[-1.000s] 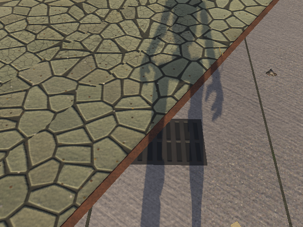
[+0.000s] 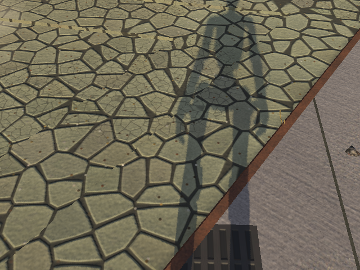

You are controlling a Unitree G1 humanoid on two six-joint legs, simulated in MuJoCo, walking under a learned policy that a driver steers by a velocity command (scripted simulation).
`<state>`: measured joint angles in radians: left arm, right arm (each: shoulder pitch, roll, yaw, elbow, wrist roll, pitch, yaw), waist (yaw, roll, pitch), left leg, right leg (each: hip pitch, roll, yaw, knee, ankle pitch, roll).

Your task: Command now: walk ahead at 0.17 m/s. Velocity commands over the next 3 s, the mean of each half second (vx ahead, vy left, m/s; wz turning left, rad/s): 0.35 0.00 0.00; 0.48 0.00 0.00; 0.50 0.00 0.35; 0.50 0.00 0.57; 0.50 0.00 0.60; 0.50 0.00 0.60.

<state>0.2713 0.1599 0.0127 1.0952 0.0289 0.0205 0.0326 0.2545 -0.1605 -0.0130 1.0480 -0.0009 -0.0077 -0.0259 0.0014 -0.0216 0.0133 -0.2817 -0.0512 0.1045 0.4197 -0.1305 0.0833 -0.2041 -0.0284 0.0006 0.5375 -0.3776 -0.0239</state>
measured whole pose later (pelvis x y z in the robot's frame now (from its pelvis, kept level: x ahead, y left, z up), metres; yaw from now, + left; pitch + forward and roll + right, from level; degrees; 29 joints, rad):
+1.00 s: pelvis +0.38 -0.02 +0.01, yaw +1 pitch -1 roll +0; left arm 0.31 0.20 0.06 1.02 0.01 -0.09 0.00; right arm 0.23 -0.22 -0.05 0.96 -0.04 -0.05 0.02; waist 0.00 0.03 0.05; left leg -0.51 0.09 0.00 1.03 -0.24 0.06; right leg -0.17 0.08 -0.11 0.33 -0.15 -0.11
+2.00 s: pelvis +0.98 +0.13 -0.05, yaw +33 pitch +0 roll +0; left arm 0.10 0.25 0.03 0.77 0.03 -0.06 0.01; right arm 0.35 -0.29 -0.08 0.89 -0.02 -0.03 0.01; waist -0.06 0.02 0.06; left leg -0.29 -0.09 -0.07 1.14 -0.40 0.09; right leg -0.38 0.01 -0.08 0.54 -0.17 -0.05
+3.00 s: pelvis +1.33 +0.58 -0.09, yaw +68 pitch +1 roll -1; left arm 0.02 0.27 0.01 0.70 0.04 -0.07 -0.01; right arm 0.44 -0.31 -0.07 0.91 0.00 -0.04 0.00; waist -0.09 0.02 0.07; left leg 0.01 -0.17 -0.23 0.69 -0.47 0.12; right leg -0.49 0.03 -0.02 0.57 0.01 -0.03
